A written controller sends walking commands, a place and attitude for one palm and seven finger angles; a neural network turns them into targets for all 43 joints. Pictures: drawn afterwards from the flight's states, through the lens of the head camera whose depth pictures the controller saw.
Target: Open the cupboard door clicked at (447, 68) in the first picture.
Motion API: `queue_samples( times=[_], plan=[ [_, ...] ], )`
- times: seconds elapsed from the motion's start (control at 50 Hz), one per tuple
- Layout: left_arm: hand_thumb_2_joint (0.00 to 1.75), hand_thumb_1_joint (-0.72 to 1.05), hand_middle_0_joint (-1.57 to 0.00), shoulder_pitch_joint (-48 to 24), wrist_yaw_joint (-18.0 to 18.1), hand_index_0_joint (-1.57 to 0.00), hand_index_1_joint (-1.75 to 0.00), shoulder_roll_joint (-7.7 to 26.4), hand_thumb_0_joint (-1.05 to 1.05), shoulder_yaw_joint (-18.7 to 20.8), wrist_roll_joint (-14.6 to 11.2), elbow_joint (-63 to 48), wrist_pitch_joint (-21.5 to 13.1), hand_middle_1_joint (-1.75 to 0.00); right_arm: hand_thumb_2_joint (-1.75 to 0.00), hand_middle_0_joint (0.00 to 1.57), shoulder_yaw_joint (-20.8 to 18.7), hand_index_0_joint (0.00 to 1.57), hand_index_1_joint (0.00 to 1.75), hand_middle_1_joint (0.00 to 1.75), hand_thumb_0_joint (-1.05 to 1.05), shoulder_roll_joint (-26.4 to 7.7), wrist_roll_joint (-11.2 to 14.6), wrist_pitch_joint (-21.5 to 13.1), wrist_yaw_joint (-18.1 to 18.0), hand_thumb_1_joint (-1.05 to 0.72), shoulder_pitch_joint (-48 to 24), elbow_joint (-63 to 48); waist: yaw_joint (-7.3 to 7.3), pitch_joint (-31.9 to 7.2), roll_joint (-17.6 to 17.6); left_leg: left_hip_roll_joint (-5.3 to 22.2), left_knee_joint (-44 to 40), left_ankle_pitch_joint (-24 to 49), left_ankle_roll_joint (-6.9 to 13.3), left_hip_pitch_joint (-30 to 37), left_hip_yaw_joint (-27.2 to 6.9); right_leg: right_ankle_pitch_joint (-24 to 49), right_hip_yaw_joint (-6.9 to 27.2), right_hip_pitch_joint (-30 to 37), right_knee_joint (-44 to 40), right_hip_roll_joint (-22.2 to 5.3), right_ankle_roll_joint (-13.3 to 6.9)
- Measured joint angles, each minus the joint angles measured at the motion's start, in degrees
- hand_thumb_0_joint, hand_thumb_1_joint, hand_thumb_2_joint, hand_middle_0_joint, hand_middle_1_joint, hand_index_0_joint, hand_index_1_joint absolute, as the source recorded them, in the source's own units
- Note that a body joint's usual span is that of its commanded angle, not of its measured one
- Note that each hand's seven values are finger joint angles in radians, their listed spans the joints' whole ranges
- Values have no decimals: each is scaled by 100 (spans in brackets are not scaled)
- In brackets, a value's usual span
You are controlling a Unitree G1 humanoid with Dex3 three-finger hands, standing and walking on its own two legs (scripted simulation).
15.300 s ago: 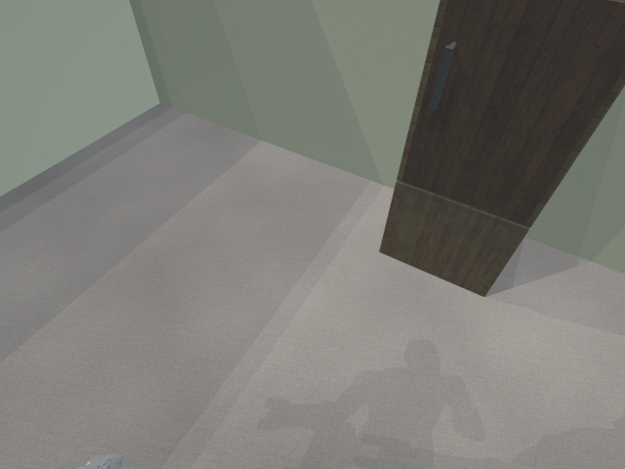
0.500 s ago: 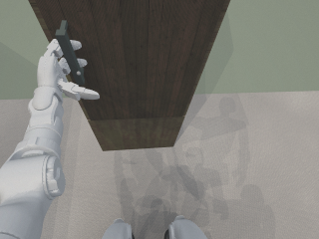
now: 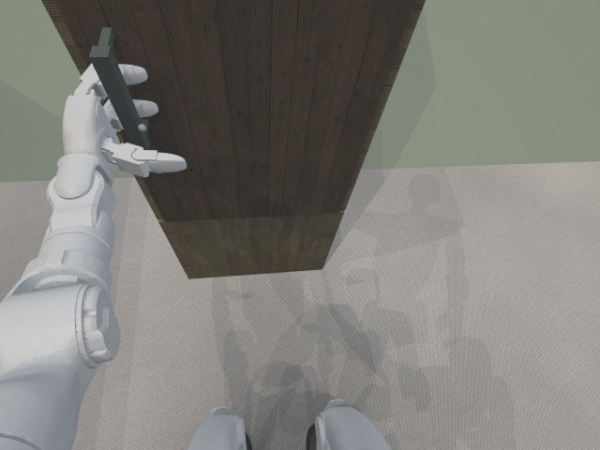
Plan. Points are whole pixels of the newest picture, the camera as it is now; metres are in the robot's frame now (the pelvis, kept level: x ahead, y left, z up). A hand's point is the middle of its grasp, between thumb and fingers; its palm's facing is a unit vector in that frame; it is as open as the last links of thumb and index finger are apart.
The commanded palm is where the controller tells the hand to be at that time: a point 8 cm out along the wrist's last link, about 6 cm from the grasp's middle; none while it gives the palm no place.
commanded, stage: close the thumb around the handle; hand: left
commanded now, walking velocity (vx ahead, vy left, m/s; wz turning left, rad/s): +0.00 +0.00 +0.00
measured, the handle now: (126, 97) +0.56 +0.19 +0.09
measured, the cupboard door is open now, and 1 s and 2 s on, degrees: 0 8 42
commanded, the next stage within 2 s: pull the door open along its arc in 0.54 s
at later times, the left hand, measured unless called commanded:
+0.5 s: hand (140, 132) +0.51 +0.16 +0.09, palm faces -0.01 -1.00 +0.00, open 5.7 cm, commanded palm +0.49 +0.21 +0.09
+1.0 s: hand (146, 166) +0.45 +0.15 +0.09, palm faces -0.02 -1.00 +0.00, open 5.7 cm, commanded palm +0.40 +0.21 +0.09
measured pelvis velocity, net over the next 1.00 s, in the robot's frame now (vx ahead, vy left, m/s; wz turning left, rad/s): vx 0.01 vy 0.00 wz -0.02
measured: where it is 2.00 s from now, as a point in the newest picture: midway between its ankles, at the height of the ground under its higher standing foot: outside the picture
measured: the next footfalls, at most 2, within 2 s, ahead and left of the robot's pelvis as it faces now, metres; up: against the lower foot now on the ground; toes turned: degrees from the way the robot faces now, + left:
none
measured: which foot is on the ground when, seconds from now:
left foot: down 0.00-1.00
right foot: down 0.00-1.00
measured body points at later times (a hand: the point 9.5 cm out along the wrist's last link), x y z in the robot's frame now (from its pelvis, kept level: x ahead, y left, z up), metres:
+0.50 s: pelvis +0.00 +0.00 +0.00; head +0.11 +0.02 +0.44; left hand +0.50 +0.22 +0.09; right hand +0.01 -0.26 -0.11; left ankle +0.02 +0.09 -0.68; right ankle +0.01 -0.12 -0.68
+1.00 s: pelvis +0.01 +0.00 +0.01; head +0.09 +0.01 +0.46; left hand +0.45 +0.21 +0.09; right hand +0.03 -0.26 -0.10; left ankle +0.02 +0.09 -0.68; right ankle +0.01 -0.12 -0.68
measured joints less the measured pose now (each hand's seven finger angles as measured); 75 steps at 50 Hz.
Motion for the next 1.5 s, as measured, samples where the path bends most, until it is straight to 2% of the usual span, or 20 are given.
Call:
queue_samples(
  times=[0.14, 0.44, 0.6, 0.78, 0.9, 1.06, 1.1, 1.16, 1.28, 1.34, 1.4, 1.5],
  plan=[
    [47, -11, -33, 81, -53, -33, -125, 17, -1, 11, -59, -26, 17, -125, -90, 20, 14, 20, 30, 30, 1, 27, 15, 19, 4, -90, 15, -17, 24, -8, 4, 8, -37, -2, -5, 58, 0, 7, 4, 61, -49, 13, -3],
    [80, 67, -38, 126, -112, -38, -133, -53, 0, -86, -116, -34, 38, -133, -90, 20, 3, 20, 30, 30, 1, 21, 32, 38, -1, -90, -59, -11, 76, -23, 10, -14, -21, -21, 8, 89, -28, -10, -18, 116, -56, -3, 13],
    [85, 74, -37, 112, -25, -38, -135, -121, 1, -21, -26, -64, -15, -135, -90, 20, 3, 20, 30, 30, 1, 28, 8, 2, -11, -90, -103, -44, 33, -31, 3, -12, 10, -19, 15, 44, -2, -5, 10, 54, -13, -3, 21],
    [83, 76, -36, 354, 91, -36, -135, -189, 0, -34, -81, -290, 8, -135, -90, 20, -21, 20, 30, 30, 1, 50, 13, 45, 31, -90, -20, -47, 64, -44, 29, 2, -47, -15, 13, 133, 59, 9, 74, 103, -41, 12, 21],
    [80, 76, -36, 1106, 38, -36, -135, -443, 1, -129, -279, -987, 32, -135, -90, 20, -71, 20, 30, 30, 1, 77, 87, 131, 66, -90, 69, -121, 192, -99, 36, 24, -235, -13, 6, 447, 144, 30, 163, 364, -197, 42, 20],
    [76, 74, -36, 2812, 46, -34, -134, -1057, 1, -615, -578, -2753, 167, -135, -90, 20, -139, 20, 30, 30, 1, 116, 209, 84, 102, -90, -78, -325, 421, -175, 30, 5, -577, 22, -10, 1060, 213, 54, 234, 927, -481, 42, 17],
    [76, 73, -37, 3152, 350, -34, -133, -1340, 1, -778, -626, -3196, 259, -135, -90, 20, -170, 20, 30, 30, 1, 143, 193, 12, 99, -90, -186, -359, 524, -178, 15, -1, -639, 36, -21, 1179, 219, 60, 240, 1039, -528, 38, 16],
    [76, 71, -36, 3560, 1224, -35, -131, -1889, 2, -1008, -510, -3817, 356, -135, -90, 20, -189, 20, 30, 30, 1, 188, 107, -129, 138, -90, -423, -384, 639, -168, -12, -33, -688, 64, -37, 1286, 201, 53, 221, 1141, -538, 9, 8],
    [78, 71, -36, 4092, 2976, -35, -130, -2672, 2, -1633, 161, -4590, 576, -132, -90, 20, -182, 20, 30, 30, 1, 336, -151, -238, 246, -90, -908, -462, 804, -184, -53, -101, -669, 93, -84, 1374, 121, -25, 140, 1222, -408, -59, -39],
    [79, 72, -36, 4221, 3650, -35, -131, -2903, 2, -1922, 473, -4741, 744, -131, -90, 20, -156, 20, 30, 30, 1, 415, -238, -216, 254, -90, -1097, -450, 859, -186, -46, -125, -647, 102, -118, 1419, 48, -67, 67, 1285, -357, -83, -75],
    [80, 73, -35, 4383, 3987, -34, -132, -3006, 2, -2165, 660, -4874, 907, -131, -90, 20, -144, 20, 30, 30, 1, 488, -281, -173, 229, -90, -1202, -428, 898, -181, -24, -134, -662, 118, -156, 1504, -18, -88, 1, 1386, -354, -89, -116],
    [80, 73, -33, 4857, 4060, -34, -133, -3083, 3, -2544, 687, -5224, 1040, -132, -90, 20, -129, 20, 30, 30, 1, 535, -280, -134, 174, -90, -1170, -409, 952, -141, 14, -133, -771, 159, -219, 1728, -94, -91, -73, 1623, -436, -79, -178]
  ],
)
